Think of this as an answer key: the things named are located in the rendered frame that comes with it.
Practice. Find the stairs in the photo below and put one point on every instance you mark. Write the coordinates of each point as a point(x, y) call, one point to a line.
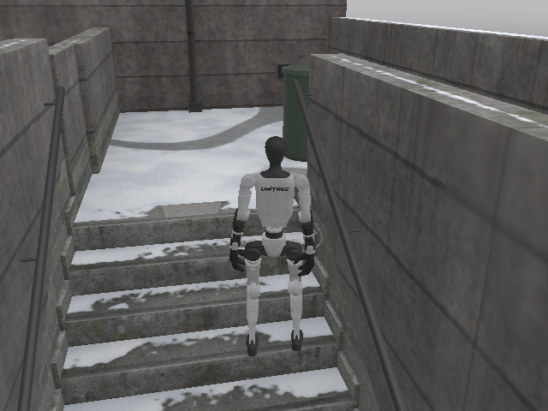
point(158, 322)

